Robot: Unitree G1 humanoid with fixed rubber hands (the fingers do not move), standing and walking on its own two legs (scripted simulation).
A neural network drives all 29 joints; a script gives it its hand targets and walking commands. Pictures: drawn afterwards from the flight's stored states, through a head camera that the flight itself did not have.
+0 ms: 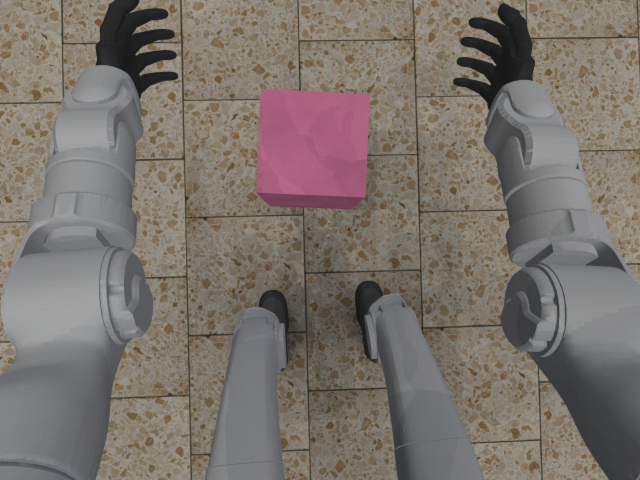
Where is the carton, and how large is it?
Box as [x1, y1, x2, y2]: [256, 89, 369, 208]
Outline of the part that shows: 261,89 256,192 269,205 351,208 365,197 369,94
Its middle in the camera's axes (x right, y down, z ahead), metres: -0.01 -0.18 +0.86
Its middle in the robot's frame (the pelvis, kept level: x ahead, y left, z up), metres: +0.54 -0.02 -0.53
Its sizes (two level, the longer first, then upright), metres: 0.210 0.200 0.250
